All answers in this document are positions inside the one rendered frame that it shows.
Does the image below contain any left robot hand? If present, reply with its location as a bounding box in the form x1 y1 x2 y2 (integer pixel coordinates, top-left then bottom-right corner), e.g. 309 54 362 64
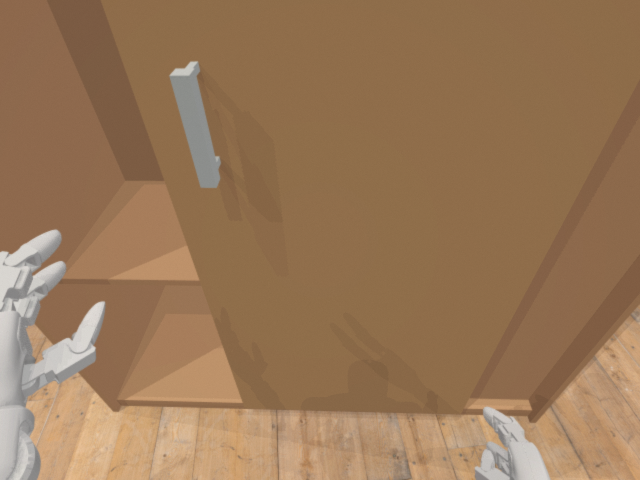
0 230 105 408

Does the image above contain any handle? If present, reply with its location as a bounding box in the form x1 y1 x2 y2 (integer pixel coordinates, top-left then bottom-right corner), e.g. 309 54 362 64
169 62 221 188

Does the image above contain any robot left forearm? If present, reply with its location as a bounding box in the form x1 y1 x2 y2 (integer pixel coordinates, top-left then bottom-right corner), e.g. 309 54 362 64
0 405 41 480

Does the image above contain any right robot hand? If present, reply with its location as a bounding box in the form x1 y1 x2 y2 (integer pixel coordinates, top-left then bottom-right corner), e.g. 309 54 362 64
475 407 551 480

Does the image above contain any wardrobe door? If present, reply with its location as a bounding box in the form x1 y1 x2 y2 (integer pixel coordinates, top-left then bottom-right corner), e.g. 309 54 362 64
470 80 640 400
101 0 640 414

